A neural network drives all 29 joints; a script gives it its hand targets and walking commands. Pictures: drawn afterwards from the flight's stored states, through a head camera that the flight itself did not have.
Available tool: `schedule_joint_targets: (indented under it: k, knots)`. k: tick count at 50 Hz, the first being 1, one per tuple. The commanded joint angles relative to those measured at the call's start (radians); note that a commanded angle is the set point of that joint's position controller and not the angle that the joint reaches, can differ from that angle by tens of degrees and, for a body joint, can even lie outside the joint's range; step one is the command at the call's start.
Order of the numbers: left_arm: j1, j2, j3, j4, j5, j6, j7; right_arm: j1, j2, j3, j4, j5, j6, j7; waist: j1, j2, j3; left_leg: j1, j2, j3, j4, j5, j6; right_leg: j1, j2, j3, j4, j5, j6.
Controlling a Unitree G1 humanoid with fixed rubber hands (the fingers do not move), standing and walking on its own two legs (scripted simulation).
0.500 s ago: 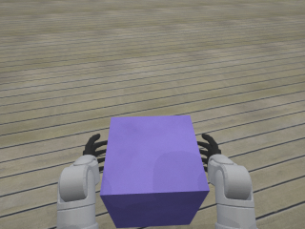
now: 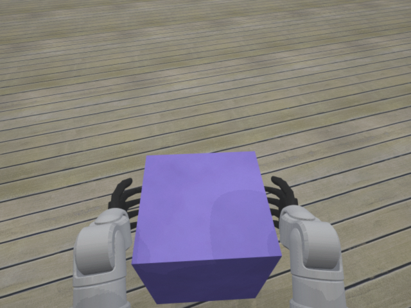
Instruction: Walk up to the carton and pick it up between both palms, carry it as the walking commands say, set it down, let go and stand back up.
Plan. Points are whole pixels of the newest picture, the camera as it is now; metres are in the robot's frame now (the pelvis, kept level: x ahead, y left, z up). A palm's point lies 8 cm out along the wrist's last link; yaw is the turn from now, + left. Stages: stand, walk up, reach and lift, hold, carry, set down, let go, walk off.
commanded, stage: carry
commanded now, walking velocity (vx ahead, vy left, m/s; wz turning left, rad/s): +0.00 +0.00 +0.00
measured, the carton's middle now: (203, 230) +0.28 +0.00 +0.00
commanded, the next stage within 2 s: hold in 0.84 s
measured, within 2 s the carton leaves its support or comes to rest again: neither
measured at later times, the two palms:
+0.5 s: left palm (127, 208) +0.29 +0.14 +0.08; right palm (289, 204) +0.29 -0.16 +0.07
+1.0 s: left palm (134, 228) +0.28 +0.14 +0.03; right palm (287, 226) +0.27 -0.16 +0.03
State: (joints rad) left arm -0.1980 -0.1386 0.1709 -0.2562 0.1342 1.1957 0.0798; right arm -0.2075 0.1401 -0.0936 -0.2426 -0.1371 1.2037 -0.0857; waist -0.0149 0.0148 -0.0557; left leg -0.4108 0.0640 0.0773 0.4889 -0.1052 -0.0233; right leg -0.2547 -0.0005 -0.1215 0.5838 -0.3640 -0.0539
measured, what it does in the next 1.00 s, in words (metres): stands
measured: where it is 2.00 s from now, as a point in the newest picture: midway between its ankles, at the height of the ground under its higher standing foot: outside the picture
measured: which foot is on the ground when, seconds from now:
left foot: down 0.00-1.00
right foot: down 0.00-1.00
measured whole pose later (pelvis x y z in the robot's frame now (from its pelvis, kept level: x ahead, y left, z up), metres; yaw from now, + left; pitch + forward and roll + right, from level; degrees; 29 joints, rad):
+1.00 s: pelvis +0.03 -0.01 +0.02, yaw -10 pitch -1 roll +3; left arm 0.02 -0.13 0.13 -0.07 0.21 0.78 0.03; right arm -0.08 0.13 -0.02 0.06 -0.15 0.76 -0.04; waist 0.08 -0.05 0.04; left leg -0.20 0.02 -0.06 0.31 -0.04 -0.02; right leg -0.10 0.02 0.05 0.40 -0.28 -0.05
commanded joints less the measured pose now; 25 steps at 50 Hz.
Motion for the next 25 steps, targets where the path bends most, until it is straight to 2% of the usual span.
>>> schedule_joint_targets:
  k: [1,2,3,4,5,6,7,8,9,10,11,12,13,14,15,16,17,18,19,20,21,22,23,24,25]
  knots:
    - [-0.463,-0.885,-0.694,-0.034,-0.391,0.008,-0.261,-0.457,0.953,0.639,-0.069,0.379,-0.013,0.233,0.006,-0.048,-0.247,0.153,0.061,-0.037,-0.001,0.083,0.018,0.059,-0.15,0.112,-0.127,0.413,0.022]
    - [-0.408,-0.858,-0.686,-0.035,-0.389,0.004,-0.258,-0.414,0.951,0.656,-0.049,0.381,-0.016,0.227,0.003,-0.08,-0.267,0.126,0.055,-0.043,0.011,0.048,0.019,0.076,-0.151,0.129,-0.152,0.41,0.024]
    - [-0.415,-0.861,-0.699,-0.064,-0.393,-0.001,-0.26,-0.402,0.934,0.665,-0.069,0.387,-0.014,0.227,0.001,-0.046,-0.273,0.16,0.071,-0.044,0.008,0.143,0.025,0.086,-0.149,0.115,-0.101,0.472,0.012]
    - [-0.387,-0.868,-0.677,-0.004,-0.382,0.007,-0.257,-0.416,0.964,0.65,-0.044,0.382,-0.012,0.229,0.002,-0.066,-0.251,0.149,0.058,-0.029,0.018,0.101,0.018,0.063,-0.147,0.113,-0.122,0.479,0.025]
    - [-0.451,-0.862,-0.679,-0.047,-0.376,-0.007,-0.262,-0.465,0.958,0.656,-0.07,0.386,-0.027,0.228,0.002,-0.064,-0.256,0.155,0.07,-0.034,0.02,0.17,0.02,0.091,-0.131,0.084,-0.096,0.489,0.025]
    - [-0.437,-0.874,-0.689,-0.018,-0.378,-0.004,-0.261,-0.443,0.966,0.643,-0.051,0.377,-0.025,0.232,-0.003,0.009,-0.259,0.162,0.061,-0.03,0.01,0.148,0.018,0.059,-0.132,0.1,-0.102,0.417,0.018]
    - [-0.475,-0.868,-0.696,-0.052,-0.38,-0.016,-0.261,-0.466,0.971,0.655,-0.044,0.386,-0.037,0.229,0.006,0.002,-0.265,0.157,0.072,-0.029,0.026,0.198,0.021,0.102,-0.127,0.09,-0.096,0.481,0.019]
    - [-0.4,-0.862,-0.699,-0.031,-0.385,-0.011,-0.258,-0.43,0.945,0.668,-0.071,0.384,-0.032,0.227,0.002,-0.037,-0.249,0.162,0.061,-0.028,0.019,0.173,0.012,0.075,-0.14,0.096,-0.105,0.503,0.025]
    - [-0.393,-0.837,-0.673,-0.017,-0.374,-0.014,-0.257,-0.419,0.933,0.651,-0.053,0.383,-0.032,0.229,0.005,-0.07,-0.255,0.163,0.071,-0.015,0.052,0.26,0.012,0.101,-0.131,0.075,-0.076,0.614,0.029]
    - [-0.421,-0.848,-0.693,-0.045,-0.369,-0.015,-0.257,-0.391,0.947,0.657,-0.036,0.369,-0.033,0.229,0.004,-0.013,-0.258,0.15,0.057,-0.023,0.043,0.186,0.016,0.098,-0.145,0.101,-0.089,0.569,0.022]
    - [-0.438,-0.85,-0.68,-0.05,-0.377,-0.017,-0.258,-0.437,0.955,0.652,-0.063,0.372,-0.036,0.227,0.008,-0.062,-0.237,0.138,0.052,0.006,0.059,0.201,0.008,0.106,-0.151,0.089,-0.079,0.69,0.031]
    - [-0.386,-0.834,-0.675,-0.021,-0.361,-0.014,-0.259,-0.443,0.939,0.653,-0.076,0.374,-0.039,0.227,0.009,-0.081,-0.234,0.127,0.036,0.014,0.084,0.119,0.003,0.097,-0.165,0.109,-0.1,0.71,0.036]
    - [-0.4,-0.855,-0.697,-0.041,-0.381,-0.014,-0.258,-0.399,0.913,0.65,-0.062,0.378,-0.035,0.228,-0.003,-0.039,-0.238,0.139,0.052,0.01,0.051,0.091,0.004,0.087,-0.174,0.105,-0.096,0.62,0.013]
    - [-0.391,-0.832,-0.685,-0.054,-0.372,-0.018,-0.253,-0.374,0.908,0.644,-0.045,0.375,-0.036,0.225,0.004,-0.021,-0.27,0.183,0.057,-0.011,0.052,0.144,0.01,0.092,-0.14,0.091,-0.084,0.581,0.016]
    - [-0.395,-0.83,-0.683,-0.047,-0.37,-0.015,-0.253,-0.381,0.932,0.655,-0.047,0.373,-0.033,0.232,0.002,0.012,-0.229,0.17,0.068,-0.021,0.046,0.183,0.013,0.065,-0.132,0.092,-0.093,0.498,0.014]
    - [-0.392,-0.824,-0.682,-0.032,-0.364,-0.017,-0.253,-0.396,0.906,0.642,-0.053,0.38,-0.036,0.232,0.002,0.011,-0.253,0.209,0.087,-0.038,0.031,0.221,0.02,0.042,-0.118,0.071,-0.076,0.412,0.013]
    - [-0.411,-0.848,-0.683,-0.03,-0.361,-0.019,-0.252,-0.429,0.929,0.643,-0.056,0.374,-0.042,0.228,0.01,-0.02,-0.244,0.174,0.078,-0.028,0.032,0.239,0.017,0.078,-0.115,0.065,-0.087,0.429,0.018]
    - [-0.405,-0.846,-0.667,-0.012,-0.354,-0.03,-0.252,-0.442,0.933,0.644,-0.04,0.382,-0.045,0.234,0.011,-0.02,-0.251,0.212,0.091,-0.028,0.034,0.299,0.017,0.064,-0.111,0.06,-0.074,0.458,0.024]
    - [-0.395,-0.833,-0.681,-0.034,-0.362,-0.033,-0.254,-0.389,0.903,0.641,-0.031,0.367,-0.05,0.235,0.004,0.013,-0.245,0.193,0.086,-0.039,0.026,0.22,0.021,0.064,-0.111,0.072,-0.1,0.384,0.02]
    - [-0.425,-0.855,-0.693,-0.055,-0.374,-0.035,-0.256,-0.445,0.898,0.646,-0.082,0.376,-0.056,0.232,0.011,-0.024,-0.241,0.201,0.082,-0.024,0.02,0.249,0.013,0.079,-0.105,0.06,-0.093,0.4,0.016]
    - [-0.394,-0.848,-0.687,-0.017,-0.372,-0.028,-0.253,-0.438,0.93,0.654,-0.055,0.388,-0.047,0.229,0.011,-0.027,-0.218,0.154,0.082,-0.027,0.025,0.231,0.017,0.09,-0.114,0.07,-0.101,0.44,0.02]
    - [-0.428,-0.844,-0.683,-0.058,-0.372,-0.035,-0.253,-0.442,0.934,0.653,-0.072,0.387,-0.05,0.23,0.006,-0.026,-0.251,0.179,0.088,-0.033,0.022,0.259,0.023,0.103,-0.114,0.064,-0.076,0.447,0.017]
    - [-0.38,-0.846,-0.688,-0.009,-0.372,-0.024,-0.254,-0.434,0.928,0.644,-0.062,0.39,-0.043,0.229,0.007,0.013,-0.235,0.177,0.074,-0.019,0.024,0.18,0.017,0.077,-0.126,0.083,-0.094,0.418,0.014]
    - [-0.45,-0.87,-0.705,-0.055,-0.389,-0.025,-0.255,-0.438,0.925,0.649,-0.071,0.382,-0.039,0.234,0.006,-0.029,-0.227,0.179,0.093,-0.036,0.007,0.205,0.016,0.09,-0.107,0.07,-0.098,0.382,0.014]
    - [-0.372,-0.821,-0.674,-0.018,-0.366,-0.025,-0.254,-0.385,0.917,0.633,-0.028,0.374,-0.041,0.234,0.004,-0.022,-0.231,0.184,0.07,-0.018,0.023,0.125,0.013,0.063,-0.119,0.084,-0.12,0.415,0.018]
